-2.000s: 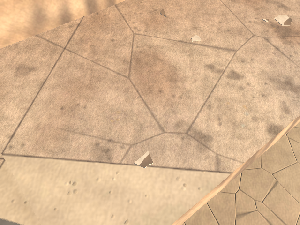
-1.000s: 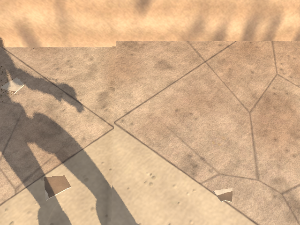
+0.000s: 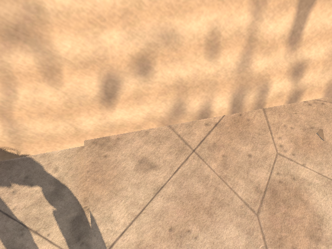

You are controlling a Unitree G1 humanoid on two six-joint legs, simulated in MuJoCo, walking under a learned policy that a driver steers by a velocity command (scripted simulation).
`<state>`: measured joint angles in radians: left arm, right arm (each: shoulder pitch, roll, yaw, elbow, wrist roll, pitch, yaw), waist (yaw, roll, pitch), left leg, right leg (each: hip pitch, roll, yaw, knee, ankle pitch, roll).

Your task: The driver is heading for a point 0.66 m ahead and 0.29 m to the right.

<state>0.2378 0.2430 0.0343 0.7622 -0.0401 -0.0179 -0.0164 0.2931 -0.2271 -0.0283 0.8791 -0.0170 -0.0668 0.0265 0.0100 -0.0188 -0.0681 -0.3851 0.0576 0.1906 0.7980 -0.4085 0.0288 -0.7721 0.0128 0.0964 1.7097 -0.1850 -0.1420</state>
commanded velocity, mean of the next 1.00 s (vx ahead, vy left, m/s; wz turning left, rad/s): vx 0.48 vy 0.00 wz -0.55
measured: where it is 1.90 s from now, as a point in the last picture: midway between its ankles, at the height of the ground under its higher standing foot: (224, 225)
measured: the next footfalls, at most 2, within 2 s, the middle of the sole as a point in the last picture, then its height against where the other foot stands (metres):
right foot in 0.34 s outside the picture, level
left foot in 0.84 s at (193, 221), level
